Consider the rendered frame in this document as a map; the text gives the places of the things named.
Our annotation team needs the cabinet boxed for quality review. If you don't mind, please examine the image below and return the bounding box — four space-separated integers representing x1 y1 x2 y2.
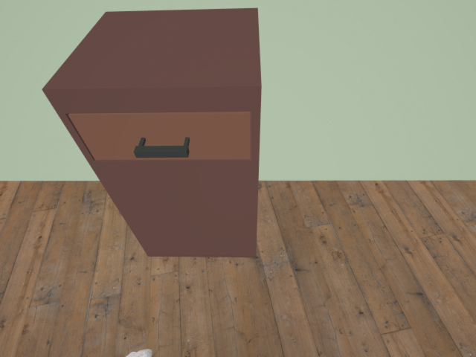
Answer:
42 8 262 257

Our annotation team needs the handle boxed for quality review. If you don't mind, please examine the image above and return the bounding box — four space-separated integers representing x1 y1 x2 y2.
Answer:
134 138 190 158

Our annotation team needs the drawer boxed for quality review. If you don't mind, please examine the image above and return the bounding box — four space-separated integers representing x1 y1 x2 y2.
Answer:
68 112 251 160

